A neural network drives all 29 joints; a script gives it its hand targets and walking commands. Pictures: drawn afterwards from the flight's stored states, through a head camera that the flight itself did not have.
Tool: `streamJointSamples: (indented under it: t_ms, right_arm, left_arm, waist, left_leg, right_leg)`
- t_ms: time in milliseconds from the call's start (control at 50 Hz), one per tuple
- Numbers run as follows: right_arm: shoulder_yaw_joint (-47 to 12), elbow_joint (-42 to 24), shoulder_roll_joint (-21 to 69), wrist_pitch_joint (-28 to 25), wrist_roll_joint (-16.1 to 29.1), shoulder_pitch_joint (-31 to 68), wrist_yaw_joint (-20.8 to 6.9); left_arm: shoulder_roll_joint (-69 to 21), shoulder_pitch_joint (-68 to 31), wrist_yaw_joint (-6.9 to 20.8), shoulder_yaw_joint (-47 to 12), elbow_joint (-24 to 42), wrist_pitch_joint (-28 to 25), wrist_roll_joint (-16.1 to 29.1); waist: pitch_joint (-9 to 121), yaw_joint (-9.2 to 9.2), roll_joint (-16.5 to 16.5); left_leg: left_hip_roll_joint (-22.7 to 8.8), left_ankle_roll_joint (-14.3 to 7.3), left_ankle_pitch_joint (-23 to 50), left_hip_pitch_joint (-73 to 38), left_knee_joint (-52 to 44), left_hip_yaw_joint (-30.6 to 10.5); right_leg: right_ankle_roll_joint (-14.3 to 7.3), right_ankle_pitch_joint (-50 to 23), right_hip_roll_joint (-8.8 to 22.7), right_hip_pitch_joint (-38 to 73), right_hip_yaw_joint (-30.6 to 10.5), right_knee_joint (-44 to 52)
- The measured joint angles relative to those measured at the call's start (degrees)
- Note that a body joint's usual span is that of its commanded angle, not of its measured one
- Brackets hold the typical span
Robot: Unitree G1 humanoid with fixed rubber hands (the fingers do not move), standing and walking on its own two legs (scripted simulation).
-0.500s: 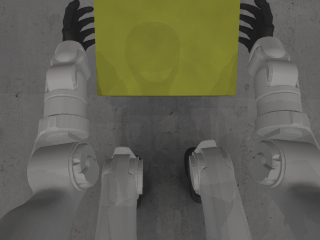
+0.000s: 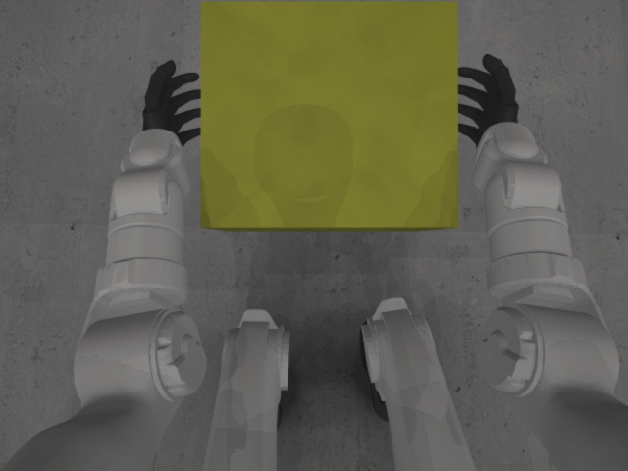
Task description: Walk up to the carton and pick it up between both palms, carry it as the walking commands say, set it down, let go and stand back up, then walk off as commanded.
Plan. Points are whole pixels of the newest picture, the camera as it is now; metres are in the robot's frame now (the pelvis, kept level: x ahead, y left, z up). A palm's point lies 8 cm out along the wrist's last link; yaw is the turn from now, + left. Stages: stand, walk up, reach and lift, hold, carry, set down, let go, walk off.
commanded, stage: reach and lift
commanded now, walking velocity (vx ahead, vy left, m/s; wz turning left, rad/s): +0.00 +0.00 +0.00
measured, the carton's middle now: (326, 134) +0.53 -0.02 -0.15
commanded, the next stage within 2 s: none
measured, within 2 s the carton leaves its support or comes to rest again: neither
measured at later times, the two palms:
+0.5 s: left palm (130, 123) +0.49 +0.17 +0.00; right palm (530, 118) +0.47 -0.20 +0.00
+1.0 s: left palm (78, 103) +0.48 +0.17 +0.08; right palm (595, 98) +0.45 -0.20 +0.08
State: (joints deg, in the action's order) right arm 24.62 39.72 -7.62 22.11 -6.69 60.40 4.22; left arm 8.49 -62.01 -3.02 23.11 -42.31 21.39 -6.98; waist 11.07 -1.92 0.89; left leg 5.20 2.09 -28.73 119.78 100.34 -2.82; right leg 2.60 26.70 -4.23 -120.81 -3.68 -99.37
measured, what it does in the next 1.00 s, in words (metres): rises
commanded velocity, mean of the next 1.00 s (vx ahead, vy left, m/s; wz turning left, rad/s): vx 0.00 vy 0.00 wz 0.00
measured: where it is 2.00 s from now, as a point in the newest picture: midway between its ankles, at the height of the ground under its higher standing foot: (326, 393)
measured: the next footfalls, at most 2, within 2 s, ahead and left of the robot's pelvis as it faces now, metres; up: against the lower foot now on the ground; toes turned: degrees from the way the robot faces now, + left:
none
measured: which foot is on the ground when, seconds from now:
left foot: down 0.00-1.00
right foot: down 0.00-1.00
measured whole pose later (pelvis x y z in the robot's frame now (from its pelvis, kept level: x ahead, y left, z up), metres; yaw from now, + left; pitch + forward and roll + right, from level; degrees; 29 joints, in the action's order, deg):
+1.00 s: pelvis +0.04 +0.00 +0.13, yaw +0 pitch +41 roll +0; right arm 24.8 35.9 -1.6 20.1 -8.4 41.6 2.7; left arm 2.7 -43.8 -0.6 22.8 -38.6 19.8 -10.1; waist 16.5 -1.8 0.7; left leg 5.2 1.3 -25.1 89.2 73.8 -4.8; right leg 2.1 23.5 -4.3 -90.0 -5.1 -72.9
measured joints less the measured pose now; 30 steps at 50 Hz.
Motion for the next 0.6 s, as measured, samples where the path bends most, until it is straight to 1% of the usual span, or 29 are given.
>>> streamJointSamples:
  t_ms: [60,120,240,320,400,480,600]
  right_arm:
    - [0.2,0.0,0.3,0.0,-0.2,-0.8,0.3]
    - [0.4,0.0,0.7,-0.1,-0.3,-1.9,0.8]
    - [0.4,-0.3,1.6,-0.6,-0.4,-4.1,1.2]
    - [0.2,-0.5,2.1,-0.8,-0.5,-5.7,0.8]
    - [0.0,-0.8,2.6,-0.9,-0.6,-7.1,0.4]
    - [0.0,-1.0,3.0,-0.9,-0.8,-8.5,0.2]
    - [0.1,-1.1,3.6,-1.0,-1.2,-10.4,0.2]
  left_arm:
    - [-0.3,0.9,0.7,0.0,0.2,0.2,-0.2]
    - [-0.8,1.9,0.8,-0.1,0.5,0.3,-0.5]
    - [-1.9,4.1,-0.4,-0.3,1.1,0.2,-1.0]
    - [-2.5,5.4,-1.3,-0.3,1.2,-0.1,-1.2]
    - [-2.8,6.7,-1.6,-0.2,1.1,-0.3,-1.2]
    - [-3.1,7.9,-1.3,-0.2,0.9,-0.5,-1.2]
    - [-3.5,9.8,0.0,-0.1,0.9,-0.7,-1.5]
  waist:
    - [0.5,0.01,-0.1]
    - [1.1,0.0,-0.2]
    - [2.4,-0.09,-0.4]
    - [3.2,-0.12,-0.4]
    - [3.8,-0.08,-0.2]
    - [4.3,0.0,-0.1]
    - [4.8,0.13,0.0]
  left_leg:
    - [0.1,-0.1,0.2,-1.5,-1.4,-0.1]
    - [0.1,-0.1,0.3,-3.0,-2.8,-0.2]
    - [0.3,-0.1,0.5,-5.9,-5.5,-0.5]
    - [0.3,-0.1,0.6,-8.0,-7.3,-0.7]
    - [0.3,-0.2,0.9,-10.1,-9.1,-0.9]
    - [0.4,-0.3,1.2,-12.4,-11.1,-1.0]
    - [0.4,-0.5,1.6,-16.2,-14.2,-1.2]
  right_leg:
    - [0.0,-0.1,0.0,1.6,-0.1,1.4]
    - [0.0,-0.2,0.0,3.1,-0.2,2.8]
    - [-0.1,-0.3,0.0,6.1,-0.3,5.5]
    - [-0.1,-0.4,0.0,8.1,-0.3,7.3]
    - [-0.1,-0.6,-0.1,10.3,-0.4,9.1]
    - [-0.1,-0.8,0.0,12.6,-0.6,11.0]
    - [-0.1,-1.2,0.0,16.5,-0.8,14.1]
